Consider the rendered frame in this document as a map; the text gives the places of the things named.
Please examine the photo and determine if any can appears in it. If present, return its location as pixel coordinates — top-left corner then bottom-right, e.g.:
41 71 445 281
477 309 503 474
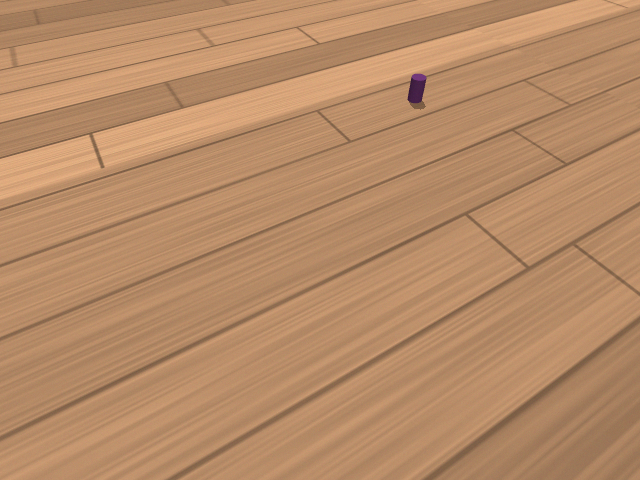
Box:
408 74 427 103

